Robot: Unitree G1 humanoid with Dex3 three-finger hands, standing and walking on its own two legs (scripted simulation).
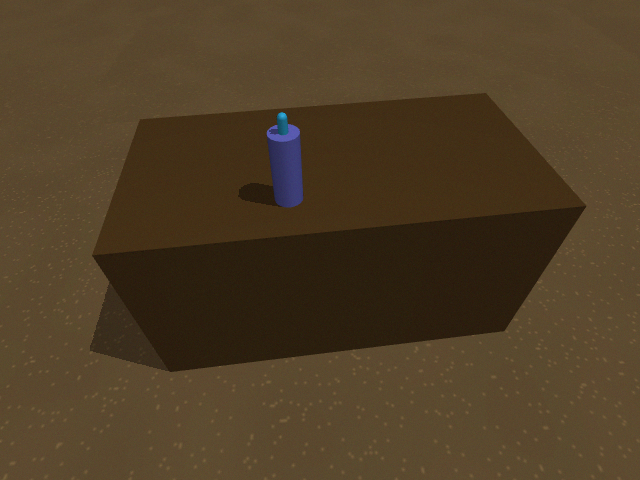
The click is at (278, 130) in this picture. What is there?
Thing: necked bottle
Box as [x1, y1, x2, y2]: [267, 112, 302, 206]
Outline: 280,112 277,115 277,124 269,128 267,131 275,201 282,206 293,206 298,204 302,200 299,130 297,127 288,124 286,115
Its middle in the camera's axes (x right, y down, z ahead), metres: -0.07 -0.20 +0.92
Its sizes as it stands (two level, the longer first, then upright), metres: 0.074 0.074 0.236
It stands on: a support 0.60 m high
